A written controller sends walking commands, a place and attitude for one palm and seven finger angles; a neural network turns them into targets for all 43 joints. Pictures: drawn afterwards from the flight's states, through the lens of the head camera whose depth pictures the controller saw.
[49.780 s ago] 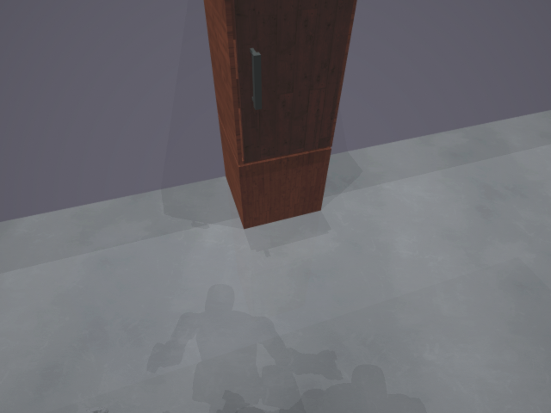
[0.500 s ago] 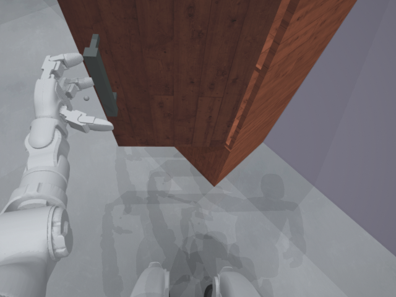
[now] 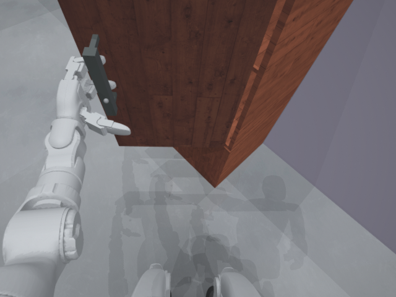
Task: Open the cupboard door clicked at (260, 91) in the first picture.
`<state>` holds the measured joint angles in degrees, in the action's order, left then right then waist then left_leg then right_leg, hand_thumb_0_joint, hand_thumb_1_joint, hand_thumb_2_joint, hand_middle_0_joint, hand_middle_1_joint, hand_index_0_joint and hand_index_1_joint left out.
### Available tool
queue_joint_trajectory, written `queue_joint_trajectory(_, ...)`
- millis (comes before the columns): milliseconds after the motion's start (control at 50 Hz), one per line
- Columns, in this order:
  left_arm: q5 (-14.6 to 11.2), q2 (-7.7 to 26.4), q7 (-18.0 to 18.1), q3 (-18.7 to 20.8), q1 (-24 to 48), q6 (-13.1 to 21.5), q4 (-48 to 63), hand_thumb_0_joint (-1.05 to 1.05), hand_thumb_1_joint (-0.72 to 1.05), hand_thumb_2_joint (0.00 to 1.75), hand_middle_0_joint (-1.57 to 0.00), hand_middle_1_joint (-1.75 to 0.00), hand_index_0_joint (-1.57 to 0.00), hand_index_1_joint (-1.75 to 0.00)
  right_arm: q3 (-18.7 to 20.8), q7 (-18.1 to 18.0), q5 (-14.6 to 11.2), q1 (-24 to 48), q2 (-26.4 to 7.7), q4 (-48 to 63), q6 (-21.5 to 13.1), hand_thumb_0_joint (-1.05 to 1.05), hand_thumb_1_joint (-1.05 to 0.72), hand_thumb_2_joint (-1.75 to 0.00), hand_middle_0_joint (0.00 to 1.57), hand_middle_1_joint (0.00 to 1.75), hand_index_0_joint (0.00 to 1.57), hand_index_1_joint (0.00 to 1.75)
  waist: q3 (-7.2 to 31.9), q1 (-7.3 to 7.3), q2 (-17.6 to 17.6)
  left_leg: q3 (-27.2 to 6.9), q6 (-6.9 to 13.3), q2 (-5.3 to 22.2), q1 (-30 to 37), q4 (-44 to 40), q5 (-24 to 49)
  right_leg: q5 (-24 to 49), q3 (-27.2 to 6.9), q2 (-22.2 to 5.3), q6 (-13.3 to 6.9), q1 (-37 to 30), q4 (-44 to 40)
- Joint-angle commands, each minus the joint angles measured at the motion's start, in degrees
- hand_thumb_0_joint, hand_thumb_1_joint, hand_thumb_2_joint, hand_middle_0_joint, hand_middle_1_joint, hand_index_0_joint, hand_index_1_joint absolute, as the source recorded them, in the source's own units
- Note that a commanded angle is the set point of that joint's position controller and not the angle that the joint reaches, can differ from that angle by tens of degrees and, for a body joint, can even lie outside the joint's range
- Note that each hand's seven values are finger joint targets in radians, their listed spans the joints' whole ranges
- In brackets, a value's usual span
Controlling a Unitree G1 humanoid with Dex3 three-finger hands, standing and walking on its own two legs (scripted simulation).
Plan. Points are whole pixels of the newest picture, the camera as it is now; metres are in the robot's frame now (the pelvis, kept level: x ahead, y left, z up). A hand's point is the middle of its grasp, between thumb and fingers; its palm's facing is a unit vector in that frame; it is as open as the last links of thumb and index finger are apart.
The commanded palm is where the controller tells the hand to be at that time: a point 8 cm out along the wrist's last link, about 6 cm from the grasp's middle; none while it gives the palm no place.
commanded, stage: slide the fingers in behind the handle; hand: left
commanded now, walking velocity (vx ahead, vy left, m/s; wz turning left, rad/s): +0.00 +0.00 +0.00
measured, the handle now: (104, 78) +0.54 +0.20 +0.06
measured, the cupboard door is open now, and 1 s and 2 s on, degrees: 47 47 92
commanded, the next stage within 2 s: close the thumb around the handle in 0.06 s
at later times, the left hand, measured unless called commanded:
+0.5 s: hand (106, 99) +0.49 +0.18 +0.06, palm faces +0.05 -1.00 +0.00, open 10.7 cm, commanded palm +0.47 +0.23 +0.07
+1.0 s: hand (113, 96) +0.50 +0.17 +0.06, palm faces +0.05 -1.00 -0.01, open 5.6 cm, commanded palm +0.47 +0.21 +0.07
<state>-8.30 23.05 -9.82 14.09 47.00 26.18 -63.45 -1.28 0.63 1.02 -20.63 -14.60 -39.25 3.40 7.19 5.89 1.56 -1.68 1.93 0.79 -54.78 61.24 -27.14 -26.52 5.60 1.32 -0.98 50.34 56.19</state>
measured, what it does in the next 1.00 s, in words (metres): stands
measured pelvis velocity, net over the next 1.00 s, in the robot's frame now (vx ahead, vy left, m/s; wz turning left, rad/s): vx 0.00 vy -0.01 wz -0.04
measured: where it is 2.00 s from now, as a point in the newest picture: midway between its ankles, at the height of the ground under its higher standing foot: outside the picture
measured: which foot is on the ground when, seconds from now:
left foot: down 0.00-1.00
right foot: down 0.00-1.00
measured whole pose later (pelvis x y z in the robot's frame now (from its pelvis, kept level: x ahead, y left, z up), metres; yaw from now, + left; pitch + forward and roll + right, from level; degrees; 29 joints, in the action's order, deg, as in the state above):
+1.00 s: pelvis +0.00 -0.01 +0.00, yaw -2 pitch +21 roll -3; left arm -5.6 25.7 -9.4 22.4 46.8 24.9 -64.9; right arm -2.3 -0.4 0.8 -21.8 -14.4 -35.7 4.0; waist 7.1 8.8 1.6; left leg 0.8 1.7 2.2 -55.4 61.4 -27.4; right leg -26.3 3.0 2.5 -1.2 52.7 57.6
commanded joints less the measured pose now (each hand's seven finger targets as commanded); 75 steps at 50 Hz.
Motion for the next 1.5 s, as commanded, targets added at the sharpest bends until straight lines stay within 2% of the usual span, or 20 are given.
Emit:
queue_joint_trajectory(0, 0.1, 12.6, 0.8, 6.9, 25.6, 2.9, 9.8, 0.0, -0.5, 0.3, -0.3, -1.2, -0.3, -1.2, 3.2, -1.1, -0.4, -8.5, -10.4, 3.9, -0.5, 0.0, -0.9, -0.9, 0.2, 0.3, 0.2, 0.3, 24.1, 2.51, 4.7, -3.1, -1.0, 0.2, 23.4, -7.1, 23.7, 18.0, -2.4, 1.9, -0.9, -5.2, -4.9)
queue_joint_trajectory(40, 1.7, 15.9, 1.9, 9.6, 22.8, 3.4, 10.7, 0.0, -0.5, 0.3, -0.3, -1.2, -0.3, -1.2, 2.9, -1.0, -0.3, -8.1, -9.9, 5.4, -0.4, 0.0, -0.9, -0.9, 0.2, 0.3, 0.2, 0.3, 25.6, 1.0, 4.6, -2.0, -0.8, -0.1, 21.5, -6.8, 24.2, 20.0, -3.1, 1.7, -0.7, -8.2, -4.4)
queue_joint_trajectory(80, 2.9, 15.4, 2.0, 8.6, 21.8, 4.3, 12.7, 0.0, -0.5, 0.3, -0.3, -1.2, -0.3, -1.2, 2.9, -0.7, -0.2, -7.7, -9.5, 6.5, -0.3, 0.0, -0.9, -0.9, 0.2, 0.3, 0.2, 0.3, 25.9, 1.06, 6.1, -1.0, -0.7, -0.1, 21.3, -6.7, 24.5, 21.5, -3.7, 1.6, -0.5, -9.3, -4.3)
queue_joint_trajectory(140, 2.2, 17.2, 0.8, 10.2, 19.8, 4.1, 10.6, 0.0, -0.5, 0.3, -0.3, -1.2, -0.3, -1.2, 2.9, -1.0, -0.6, -7.8, -9.8, 7.3, 0.2, 0.0, -0.9, -0.9, 0.2, 0.3, 0.2, 0.3, 23.8, 1.61, 2.0, -0.3, -0.2, 0.0, 17.3, -6.7, 21.4, 21.5, -4.4, 1.7, -0.1, -11.5, -4.9)
queue_joint_trajectory(180, 1.2, 17.5, -0.7, 10.7, 18.4, 3.5, 10.6, 0.0, -0.39, 0.35, -0.31, -1.21, -0.31, -1.21, 3.1, -1.4, -1.1, -7.8, -10.0, 7.7, 0.3, 0.0, -0.9, -0.9, 0.2, 0.3, 0.2, 0.3, 24.2, 1.17, 1.9, 0.2, -0.2, -0.1, 16.6, -7.1, 20.1, 21.4, -4.7, 1.7, -0.1, -12.8, -5.4)
queue_joint_trajectory(220, 0.7, 16.1, -1.6, 9.1, 21.7, 3.8, 12.9, 0.0, -0.28, 0.4, -0.32, -1.22, -0.32, -1.22, 3.0, -1.7, -1.2, -7.6, -9.8, 7.4, 0.1, 0.0, -0.9, -0.9, 0.2, 0.3, 0.2, 0.3, 25.4, 1.98, 5.1, 0.0, -0.3, 0.1, 19.1, -6.8, 20.9, 21.3, -4.8, 1.6, -0.1, -10.9, -5.2)
queue_joint_trajectory(320, 0.4, 13.3, -2.2, 6.1, 25.5, 3.4, 10.4, 0.0, 0.0, 0.52, -0.34, -1.25, -0.34, -1.25, 3.1, -2.1, -1.2, -7.9, -10.1, 5.6, -0.6, 0.0, -0.9, -0.9, 0.2, 0.3, 0.2, 0.3, 22.2, 3.98, 5.4, -1.3, -0.4, 0.5, 20.0, -6.6, 17.5, 15.8, -4.2, 1.7, -0.2, -4.8, -5.7)
queue_joint_trajectory(360, 0.5, 15.5, -1.9, 7.7, 25.8, 2.9, 8.8, 0.0, 0.12, 0.56, -0.34, -1.27, -0.34, -1.27, 3.0, -2.4, -1.0, -8.4, -10.6, 5.2, -0.8, 0.0, -0.9, -0.9, 0.2, 0.3, 0.2, 0.3, 22.5, 3.97, 3.8, -1.4, -0.2, 0.3, 18.3, -6.4, 16.6, 15.1, -4.4, 1.6, -0.1, -5.7, -5.8)
queue_joint_trajectory(500, 1.0, 19.1, -2.0, 10.2, 26.2, 2.8, 10.1, 0.0, 0.51, 0.73, -0.37, -1.31, -0.37, -1.31, 2.9, -2.4, -0.7, -9.1, -10.7, 5.7, -1.0, 0.0, -0.9, -0.9, 0.2, 0.3, 0.2, 0.3, 26.9, 3.32, 6.0, -1.3, -0.2, 0.4, 19.2, -5.3, 19.8, 17.6, -4.5, 1.7, -0.2, -6.8, -4.4)
queue_joint_trajectory(620, 1.6, 19.7, -1.3, 10.2, 25.7, 2.0, 9.8, 0.0, 0.84, 0.88, -0.4, -1.34, -0.4, -1.34, 2.7, -2.3, -0.9, -9.0, -10.9, 6.4, -0.6, 0.0, -0.9, -0.9, 0.2, 0.3, 0.2, 0.3, 26.0, 3.03, 6.8, -1.3, -0.3, 0.5, 18.9, -5.8, 19.3, 17.0, -4.4, 1.7, -0.1, -6.3, -4.6)
queue_joint_trajectory(640, 1.4, 17.2, -1.3, 8.5, 27.1, 1.9, 10.2, 0.0, 0.9, 0.9, -0.4, -1.35, -0.4, -1.35, 2.8, -2.2, -0.8, -9.0, -10.5, 6.2, -0.7, 0.0, -0.9, -0.9, 0.2, 0.3, 0.2, 0.3, 25.6, 3.97, 6.8, -1.3, -0.3, 0.6, 19.4, -5.7, 19.4, 17.1, -4.3, 1.8, 0.0, -5.5, -4.7)
queue_joint_trajectory(720, 1.4, 20.0, -0.8, 11.0, 26.5, 2.6, 11.2, 0.0, 0.9, 0.9, -0.4, -1.35, -0.4, -1.35, 3.0, -2.2, -0.5, -9.7, -11.0, 5.8, -0.6, 0.0, -0.9, -0.9, 0.2, 0.3, 0.2, 0.3, 27.8, 3.21, 6.5, -1.6, -0.4, 0.8, 21.2, -5.4, 22.2, 18.8, -4.2, 1.8, -0.2, -6.1, -4.4)
queue_joint_trajectory(740, 1.2, 17.8, -0.9, 9.7, 25.3, 2.5, 11.1, 0.0, 0.9, 0.9, -0.4, -1.35, -0.4, -1.35, 3.0, -2.0, -0.7, -9.6, -10.6, 6.1, -0.6, 0.0, -0.9, -0.9, 0.2, 0.3, 0.2, 0.3, 27.7, 2.99, 6.9, -1.6, -0.5, 0.6, 21.3, -5.6, 22.6, 19.0, -4.1, 1.9, -0.2, -6.5, -4.4)
queue_joint_trajectory(940, 2.1, 17.9, 0.9, 10.7, 23.5, 3.2, 11.7, 0.0, 0.9, 0.9, -0.4, -1.35, -0.4, -1.35, 3.2, -1.7, -0.4, -9.7, -10.3, 6.3, -0.1, 0.0, -0.9, -0.9, 0.2, 0.3, 0.2, 0.3, 27.3, 2.46, 5.7, -1.3, -0.8, 0.8, 21.8, -5.8, 24.6, 20.9, -3.9, 1.9, -0.1, -7.3, -4.2)
queue_joint_trajectory(960, 2.0, 15.1, 0.8, 7.8, 26.0, 3.5, 13.0, 0.0, 0.9, 0.9, -0.4, -1.35, -0.4, -1.35, 3.2, -1.6, -0.4, -9.4, -10.1, 6.2, -0.2, 0.0, -0.9, -0.9, 0.2, 0.3, 0.2, 0.3, 27.0, 3.49, 6.8, -1.4, -0.8, 0.8, 22.7, -5.9, 24.5, 20.6, -3.8, 1.9, -0.1, -6.3, -4.4)
queue_joint_trajectory(1120, 0.1, 11.8, 0.2, 7.7, 11.1, 4.2, 19.4, 0.0, 0.9, 0.9, -0.4, -1.35, -0.4, -1.35, 3.9, -0.9, -1.0, -7.8, -9.7, 8.1, 0.1, 0.0, -0.9, -0.9, 0.2, 0.3, 0.2, 0.3, 29.2, -0.32, 5.6, -0.6, -1.1, 0.7, 25.7, -7.2, 29.4, 24.5, -3.5, 2.1, -0.4, -10.6, -4.7)
queue_joint_trajectory(1240, -2.2, 7.4, 0.6, 5.8, -6.7, 2.7, 31.5, 0.0, 0.9, 0.9, -0.4, -1.35, -0.4, -1.35, 4.3, -0.5, -2.1, -4.8, -8.7, 11.3, -0.3, 0.0, -0.9, -0.9, 0.2, 0.3, 0.2, 0.3, 26.1, -3.1, 3.0, 1.2, -0.7, 0.2, 23.9, -9.9, 29.5, 28.2, -3.7, 1.9, -0.3, -17.6, -6.3)
queue_joint_trajectory(1320, -3.5, 4.0, 1.7, 4.1, -16.4, 2.5, 40.6, 0.0, 0.9, 0.9, -0.4, -1.35, -0.4, -1.35, 4.3, -0.5, -2.5, -2.1, -7.8, 12.7, -1.4, 0.0, -0.9, -0.9, 0.2, 0.3, 0.2, 0.3, 22.9, -3.58, 2.1, 1.9, -0.6, 0.1, 23.3, -11.2, 29.3, 30.0, -3.9, 1.6, -0.2, -19.8, -7.0)
queue_joint_trajectory(1340, -5.4, 1.8, 5.1, 6.5, -18.3, 2.3, 43.5, 0.0, 0.9, 0.9, -0.4, -1.35, -0.4, -1.35, 4.3, -0.5, -2.2, -1.0, -6.8, 13.0, -1.9, 0.0, -0.9, -0.9, 0.2, 0.3, 0.2, 0.3, 22.7, -5.96, 2.0, 2.1, -1.1, 0.1, 22.9, -11.7, 29.6, 29.3, -3.4, 1.6, -0.1, -20.1, -7.0)
queue_joint_trajectory(1480, 0.2, -9.4, 22.7, -0.2, -27.8, 0.8, 53.0, 0.0, 0.9, 0.9, -0.4, -1.35, -0.4, -1.35, 3.9, 0.4, 0.1, 4.3, -4.9, 13.8, -3.9, 0.0, -0.9, -0.9, 0.2, 0.3, 0.2, 0.3, 17.8, -6.28, 0.1, 2.1, -1.7, -0.5, 21.0, -11.7, 23.0, 24.4, -2.9, 0.5, -0.2, -18.8, -6.5)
